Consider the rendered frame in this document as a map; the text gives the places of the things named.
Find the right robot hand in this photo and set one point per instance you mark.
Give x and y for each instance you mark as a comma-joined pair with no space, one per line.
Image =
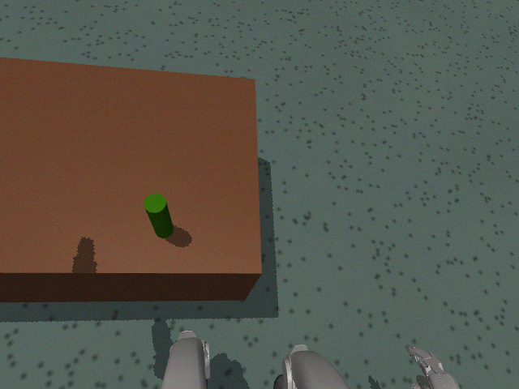
436,377

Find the can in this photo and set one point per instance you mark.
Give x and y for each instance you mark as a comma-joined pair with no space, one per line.
158,213

